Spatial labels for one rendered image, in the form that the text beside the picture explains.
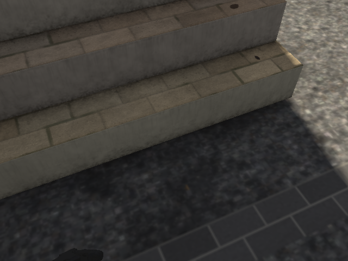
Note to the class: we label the robot left hand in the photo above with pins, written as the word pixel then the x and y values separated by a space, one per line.
pixel 80 255

